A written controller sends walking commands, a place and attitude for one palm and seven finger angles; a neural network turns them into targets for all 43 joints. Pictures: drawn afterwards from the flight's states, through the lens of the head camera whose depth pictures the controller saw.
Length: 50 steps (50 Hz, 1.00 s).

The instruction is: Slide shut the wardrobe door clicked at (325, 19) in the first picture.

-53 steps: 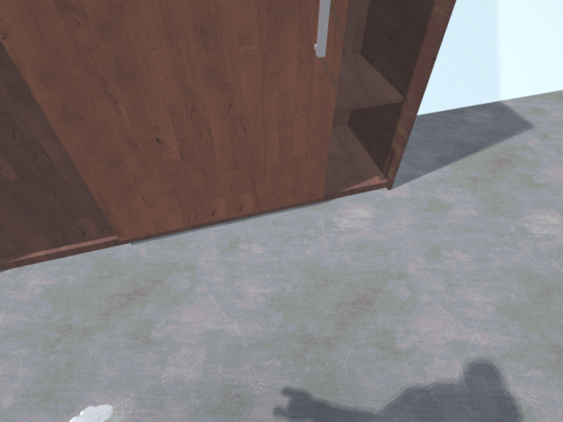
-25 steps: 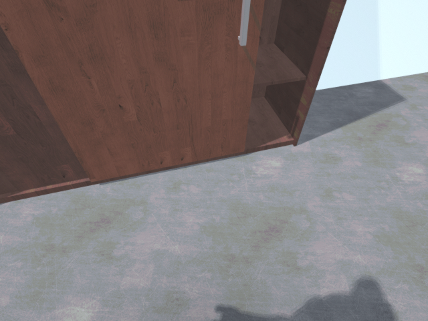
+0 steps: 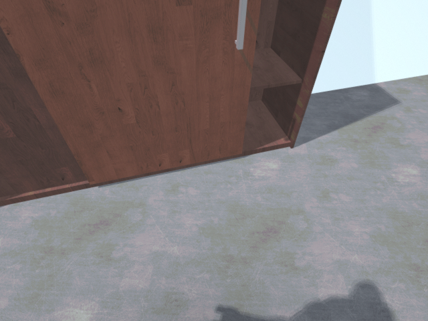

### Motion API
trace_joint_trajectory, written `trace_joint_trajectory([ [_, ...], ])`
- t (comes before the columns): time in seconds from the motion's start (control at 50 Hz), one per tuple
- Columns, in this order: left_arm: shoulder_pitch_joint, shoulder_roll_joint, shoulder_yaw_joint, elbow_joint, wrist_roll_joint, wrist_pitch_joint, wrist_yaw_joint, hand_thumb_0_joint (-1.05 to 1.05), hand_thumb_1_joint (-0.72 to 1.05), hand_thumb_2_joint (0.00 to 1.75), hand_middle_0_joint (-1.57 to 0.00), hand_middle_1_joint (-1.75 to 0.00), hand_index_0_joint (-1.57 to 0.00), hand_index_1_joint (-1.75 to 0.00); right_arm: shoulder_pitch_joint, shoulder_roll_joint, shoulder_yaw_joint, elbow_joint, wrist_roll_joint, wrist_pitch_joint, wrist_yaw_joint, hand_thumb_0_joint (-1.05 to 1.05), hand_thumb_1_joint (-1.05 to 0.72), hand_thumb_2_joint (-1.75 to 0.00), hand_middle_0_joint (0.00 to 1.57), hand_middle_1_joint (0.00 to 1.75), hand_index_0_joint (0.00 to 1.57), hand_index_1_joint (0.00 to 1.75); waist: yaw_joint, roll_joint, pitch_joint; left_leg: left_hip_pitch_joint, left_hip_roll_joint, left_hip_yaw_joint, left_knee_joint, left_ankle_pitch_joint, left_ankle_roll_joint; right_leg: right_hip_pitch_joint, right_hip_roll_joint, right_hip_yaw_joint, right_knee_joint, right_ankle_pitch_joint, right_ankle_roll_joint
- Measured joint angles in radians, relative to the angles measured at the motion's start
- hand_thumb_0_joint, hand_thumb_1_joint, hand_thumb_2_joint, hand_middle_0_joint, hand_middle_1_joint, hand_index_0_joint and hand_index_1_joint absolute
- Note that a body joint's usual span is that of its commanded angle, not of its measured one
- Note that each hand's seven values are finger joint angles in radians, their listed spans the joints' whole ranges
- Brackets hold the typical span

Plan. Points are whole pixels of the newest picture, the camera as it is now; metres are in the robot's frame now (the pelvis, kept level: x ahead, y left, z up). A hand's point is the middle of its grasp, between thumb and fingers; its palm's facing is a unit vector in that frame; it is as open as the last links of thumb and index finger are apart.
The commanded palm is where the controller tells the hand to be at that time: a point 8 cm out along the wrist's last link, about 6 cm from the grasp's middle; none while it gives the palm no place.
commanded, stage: look at it before walking up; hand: left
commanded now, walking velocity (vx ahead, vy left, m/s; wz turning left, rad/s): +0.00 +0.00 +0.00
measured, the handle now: (239, 21) +1.17 -0.04 +0.09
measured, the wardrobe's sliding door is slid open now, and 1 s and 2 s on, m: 0.37 0.37 0.37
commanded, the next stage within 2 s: walk to a spot facing it in 0.38 s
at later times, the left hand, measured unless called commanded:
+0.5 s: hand out of the picture +0.07 +0.25 -0.16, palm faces -0.03 -0.94 -0.34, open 7.4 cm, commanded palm none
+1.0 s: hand out of the picture +0.05 +0.17 -0.17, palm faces -0.14 -0.96 -0.24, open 7.4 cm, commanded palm none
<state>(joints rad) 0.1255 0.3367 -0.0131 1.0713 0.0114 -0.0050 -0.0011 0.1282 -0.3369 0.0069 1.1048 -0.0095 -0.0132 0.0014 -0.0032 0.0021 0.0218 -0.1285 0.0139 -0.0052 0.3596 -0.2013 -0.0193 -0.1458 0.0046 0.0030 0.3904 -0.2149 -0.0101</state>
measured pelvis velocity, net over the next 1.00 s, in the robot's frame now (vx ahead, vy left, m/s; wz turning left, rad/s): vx -0.02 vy -0.01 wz -0.20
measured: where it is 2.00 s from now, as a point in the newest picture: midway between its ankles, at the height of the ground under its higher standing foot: (237, 316)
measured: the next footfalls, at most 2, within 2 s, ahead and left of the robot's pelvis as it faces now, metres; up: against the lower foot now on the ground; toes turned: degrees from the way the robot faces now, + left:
left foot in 1.30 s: +0.12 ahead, +0.12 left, +0.00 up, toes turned -20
right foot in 1.80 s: +0.28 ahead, -0.21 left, +0.00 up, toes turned -47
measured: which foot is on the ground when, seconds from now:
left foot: down 0.00-0.86, up 0.88-1.00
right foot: down 0.00-1.00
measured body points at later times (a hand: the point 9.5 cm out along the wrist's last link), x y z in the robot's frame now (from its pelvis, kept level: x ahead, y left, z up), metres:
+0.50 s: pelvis +0.00 +0.00 +0.00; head +0.00 +0.01 +0.45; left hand +0.07 +0.30 -0.13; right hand +0.08 -0.29 -0.13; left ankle +0.00 +0.13 -0.75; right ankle +0.00 -0.11 -0.75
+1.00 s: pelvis -0.02 -0.01 -0.01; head +0.01 -0.04 +0.43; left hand +0.05 +0.22 -0.15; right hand +0.00 -0.27 -0.17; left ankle -0.01 +0.13 -0.68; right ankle -0.01 -0.10 -0.75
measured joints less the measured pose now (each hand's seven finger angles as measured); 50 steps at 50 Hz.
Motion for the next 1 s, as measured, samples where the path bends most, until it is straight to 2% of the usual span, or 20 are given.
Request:
trace_joint_trajectory([
  [0.5, 0.020, 0.006, 0.000, 0.013, 0.000, -0.001, 0.000, 0.00, 0.91, 0.90, -0.20, -0.30, -0.20, -0.30, -0.001, 0.001, 0.000, 0.007, 0.003, 0.000, 0.000, 0.01, -0.91, -0.90, 0.20, 0.30, 0.20, 0.30, 0.004, -0.006, 0.007, 0.002, -0.006, -0.005, -0.009, 0.006, 0.006, 0.011, -0.006, -0.005, -0.023, 0.011, 0.007],
  [0.62, 0.033, -0.002, 0.011, -0.010, 0.001, 0.019, 0.007, 0.00, 0.91, 0.90, -0.20, -0.30, -0.20, -0.30, -0.009, 0.011, -0.008, -0.020, 0.000, 0.006, -0.011, 0.01, -0.91, -0.90, 0.20, 0.30, 0.20, 0.30, 0.018, -0.006, 0.009, -0.019, 0.003, 0.024, 0.028, -0.014, 0.006, -0.022, 0.003, 0.024, 0.013, 0.004, 0.009],
  [0.76, 0.080, -0.042, 0.028, -0.078, 0.007, 0.059, -0.001, 0.00, 0.91, 0.90, -0.20, -0.30, -0.20, -0.30, 0.013, 0.079, -0.024, -0.105, -0.003, 0.024, -0.019, 0.01, -0.91, -0.90, 0.20, 0.30, 0.20, 0.30, 0.020, -0.030, 0.029, -0.078, 0.017, 0.098, 0.142, -0.076, 0.007, -0.143, 0.017, 0.081, 0.197, -0.056, 0.010],
  [0.82, 0.095, -0.069, 0.038, -0.103, 0.007, 0.069, -0.009, 0.00, 0.91, 0.90, -0.20, -0.30, -0.20, -0.30, 0.027, 0.102, -0.032, -0.123, -0.006, 0.026, -0.017, 0.01, -0.91, -0.90, 0.20, 0.30, 0.20, 0.30, 0.026, -0.026, 0.052, -0.088, 0.033, 0.132, 0.191, -0.104, 0.002, -0.194, 0.003, 0.032, 0.342, -0.182, 0.020],
  [0.84, 0.102, -0.080, 0.040, -0.112, 0.008, 0.068, -0.012, 0.00, 0.91, 0.90, -0.20, -0.30, -0.20, -0.30, 0.032, 0.105, -0.035, -0.127, -0.007, 0.029, -0.016, 0.01, -0.91, -0.90, 0.20, 0.30, 0.20, 0.30, 0.027, -0.016, 0.057, -0.094, 0.045, 0.139, 0.216, -0.117, -0.003, -0.189, -0.001, 0.013, 0.339, -0.183, 0.020],
  [0.86, 0.113, -0.089, 0.042, -0.124, 0.009, 0.062, -0.015, 0.00, 0.91, 0.90, -0.20, -0.30, -0.20, -0.30, 0.040, 0.106, -0.037, -0.131, -0.007, 0.033, -0.015, 0.01, -0.91, -0.90, 0.20, 0.30, 0.20, 0.30, 0.029, -0.006, 0.057, -0.110, 0.059, 0.144, 0.256, -0.136, -0.011, -0.175, -0.005, -0.002, 0.298, -0.126, 0.016],
  [0.88, 0.122, -0.099, 0.044, -0.132, 0.013, 0.051, -0.015, 0.00, 0.91, 0.90, -0.20, -0.30, -0.20, -0.30, 0.043, 0.107, -0.041, -0.133, -0.005, 0.040, -0.014, 0.01, -0.91, -0.90, 0.20, 0.30, 0.20, 0.30, 0.030, 0.006, 0.058, -0.143, 0.072, 0.137, 0.333, -0.175, -0.015, -0.182, 0.004, -0.010, 0.297, -0.094, -0.003],
  [0.92, 0.135, -0.121, 0.042, -0.139, 0.011, 0.038, -0.010, 0.00, 0.91, 0.90, -0.20, -0.30, -0.20, -0.30, 0.051, 0.105, -0.049, -0.129, -0.004, 0.059, -0.012, 0.01, -0.91, -0.90, 0.20, 0.30, 0.20, 0.30, 0.026, 0.025, 0.057, -0.225, 0.061, 0.075, 0.523, -0.259, -0.016, -0.186, 0.022, -0.019, 0.299, -0.106, -0.034],
  [0.96, 0.153, -0.141, 0.041, -0.143, 0.009, 0.035, -0.006, 0.00, 0.91, 0.90, -0.20, -0.30, -0.20, -0.30, 0.056, 0.103, -0.054, -0.122, -0.006, 0.068, -0.004, 0.01, -0.91, -0.90, 0.20, 0.30, 0.20, 0.30, 0.031, 0.032, 0.049, -0.288, 0.049, 0.040, 0.658, -0.240, -0.017, -0.168, 0.037, -0.011, 0.244, -0.094, -0.047],
  [1.0, 0.175, -0.155, 0.040, -0.139, 0.008, 0.029, -0.006, 0.00, 0.91, 0.90, -0.20, -0.30, -0.20, -0.30, 0.061, 0.102, -0.058, -0.123, -0.012, 0.064, 0.005, 0.01, -0.91, -0.90, 0.20, 0.30, 0.20, 0.30, 0.032, 0.029, 0.039, -0.326, 0.048, 0.033, 0.708, -0.186, -0.023, -0.146, 0.046, 0.007, 0.173, -0.053, -0.047],
])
